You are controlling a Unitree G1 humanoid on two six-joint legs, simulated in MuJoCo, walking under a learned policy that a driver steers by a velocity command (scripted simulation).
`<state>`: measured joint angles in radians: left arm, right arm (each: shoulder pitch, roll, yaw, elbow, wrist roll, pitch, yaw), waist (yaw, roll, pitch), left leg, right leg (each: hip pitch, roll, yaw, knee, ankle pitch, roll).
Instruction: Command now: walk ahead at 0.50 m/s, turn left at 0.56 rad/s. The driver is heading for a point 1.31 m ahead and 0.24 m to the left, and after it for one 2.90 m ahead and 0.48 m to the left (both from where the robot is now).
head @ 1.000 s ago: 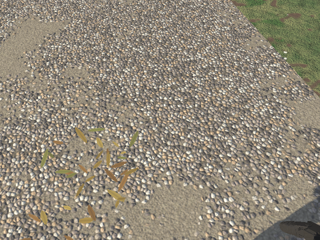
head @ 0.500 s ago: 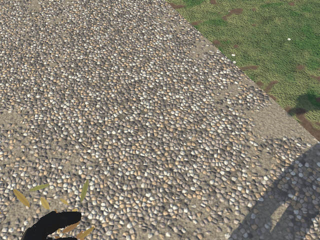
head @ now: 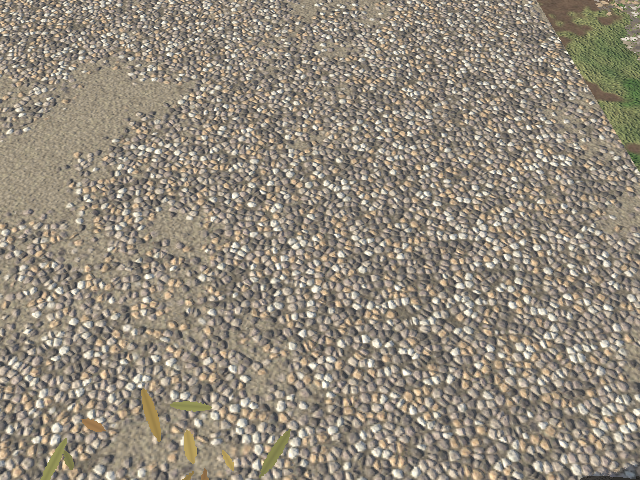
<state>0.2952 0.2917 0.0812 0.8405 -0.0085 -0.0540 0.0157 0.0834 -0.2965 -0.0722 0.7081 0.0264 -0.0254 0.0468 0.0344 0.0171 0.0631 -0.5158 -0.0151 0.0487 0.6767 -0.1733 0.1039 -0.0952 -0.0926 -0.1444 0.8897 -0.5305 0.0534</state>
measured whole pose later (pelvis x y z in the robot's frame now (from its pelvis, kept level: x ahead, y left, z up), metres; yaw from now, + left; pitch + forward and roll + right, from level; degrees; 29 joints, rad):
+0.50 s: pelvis +0.29 -0.02 +0.01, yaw +18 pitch +2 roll -1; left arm 0.06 0.27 0.05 0.70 0.01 -0.12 -0.02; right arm 0.37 -0.30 -0.07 0.75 0.03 -0.03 -0.02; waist -0.06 0.03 0.01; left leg -0.23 -0.08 -0.19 0.97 -0.51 0.04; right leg -0.44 0.04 0.00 0.54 -0.15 -0.02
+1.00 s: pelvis +0.52 +0.12 +0.01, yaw +28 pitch +2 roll -1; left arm 0.36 0.30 0.05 0.92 -0.02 -0.07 -0.01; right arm 0.06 -0.27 -0.04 0.61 0.01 -0.05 0.03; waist 0.06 0.00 0.05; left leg -0.47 0.00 0.03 0.59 -0.15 0.06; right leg -0.16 -0.06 -0.04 0.89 -0.48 0.01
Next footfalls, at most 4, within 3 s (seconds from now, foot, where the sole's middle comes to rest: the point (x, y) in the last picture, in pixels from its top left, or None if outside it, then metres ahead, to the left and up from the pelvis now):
0.44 right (388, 476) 0.45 -0.09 -0.75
0.94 left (215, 397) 0.59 0.27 -0.75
1.46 right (268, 253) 0.97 0.19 -0.75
1.92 left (186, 187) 1.19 0.43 -0.75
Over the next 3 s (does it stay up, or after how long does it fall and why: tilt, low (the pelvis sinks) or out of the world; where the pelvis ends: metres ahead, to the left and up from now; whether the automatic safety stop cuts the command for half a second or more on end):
stays up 1.10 0.29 0.02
